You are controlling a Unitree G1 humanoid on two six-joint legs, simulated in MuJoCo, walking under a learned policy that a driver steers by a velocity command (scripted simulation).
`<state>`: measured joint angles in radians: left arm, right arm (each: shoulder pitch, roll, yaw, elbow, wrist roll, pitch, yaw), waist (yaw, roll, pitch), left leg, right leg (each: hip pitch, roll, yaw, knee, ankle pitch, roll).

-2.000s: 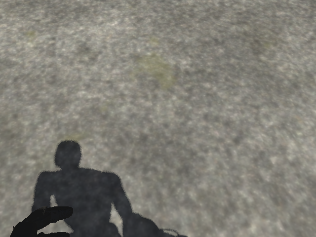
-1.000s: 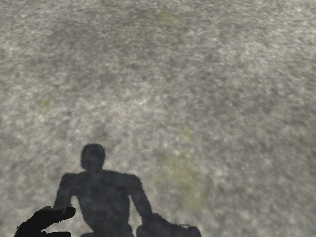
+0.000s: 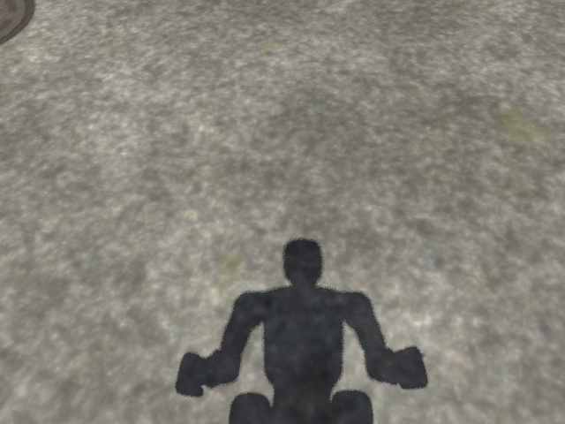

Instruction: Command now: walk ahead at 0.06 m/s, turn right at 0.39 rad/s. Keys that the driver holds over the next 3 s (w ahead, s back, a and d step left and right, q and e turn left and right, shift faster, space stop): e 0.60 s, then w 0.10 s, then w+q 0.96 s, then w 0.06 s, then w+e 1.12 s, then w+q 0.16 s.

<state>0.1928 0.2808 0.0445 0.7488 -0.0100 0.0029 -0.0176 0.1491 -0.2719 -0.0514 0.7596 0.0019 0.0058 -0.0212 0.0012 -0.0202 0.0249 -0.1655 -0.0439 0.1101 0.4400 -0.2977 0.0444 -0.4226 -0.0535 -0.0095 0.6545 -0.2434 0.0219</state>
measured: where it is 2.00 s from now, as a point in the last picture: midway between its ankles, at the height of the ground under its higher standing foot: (336, 374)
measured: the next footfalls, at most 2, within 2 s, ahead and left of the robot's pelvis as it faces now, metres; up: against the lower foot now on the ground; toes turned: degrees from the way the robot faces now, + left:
right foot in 0.02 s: +0.09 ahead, -0.11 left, +0.00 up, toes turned -3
left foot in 0.48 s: +0.13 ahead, +0.11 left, +0.00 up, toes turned -24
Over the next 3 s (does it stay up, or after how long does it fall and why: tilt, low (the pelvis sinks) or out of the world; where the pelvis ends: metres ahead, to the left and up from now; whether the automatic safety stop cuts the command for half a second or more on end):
stays up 1.12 -0.21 0.00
